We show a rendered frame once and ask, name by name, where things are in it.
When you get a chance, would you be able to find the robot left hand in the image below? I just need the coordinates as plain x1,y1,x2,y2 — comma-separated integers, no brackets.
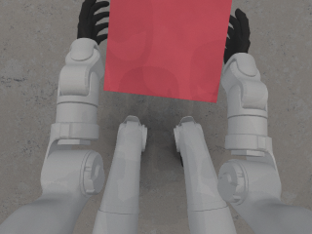
77,0,110,45

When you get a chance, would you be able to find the robot right upper arm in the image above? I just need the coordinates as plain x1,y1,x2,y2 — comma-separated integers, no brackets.
216,159,312,234

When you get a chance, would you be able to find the right robot forearm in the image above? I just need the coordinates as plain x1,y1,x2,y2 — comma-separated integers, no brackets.
220,53,282,193

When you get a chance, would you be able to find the carton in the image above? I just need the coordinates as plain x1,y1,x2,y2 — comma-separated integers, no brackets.
103,0,232,103

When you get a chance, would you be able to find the left robot forearm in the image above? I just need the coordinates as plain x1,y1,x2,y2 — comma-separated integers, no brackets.
40,38,104,189

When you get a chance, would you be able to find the robot thigh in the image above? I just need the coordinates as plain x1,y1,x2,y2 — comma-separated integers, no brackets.
174,121,237,234
92,121,147,234

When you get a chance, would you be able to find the robot left upper arm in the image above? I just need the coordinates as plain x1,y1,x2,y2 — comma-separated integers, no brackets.
0,149,105,234

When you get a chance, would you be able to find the robot right hand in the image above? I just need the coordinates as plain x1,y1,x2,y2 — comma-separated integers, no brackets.
223,8,251,64

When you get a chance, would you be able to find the right robot thigh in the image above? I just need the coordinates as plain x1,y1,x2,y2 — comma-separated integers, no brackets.
174,121,237,234

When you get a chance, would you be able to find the left robot thigh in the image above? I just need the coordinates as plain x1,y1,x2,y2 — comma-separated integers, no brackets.
92,121,147,234

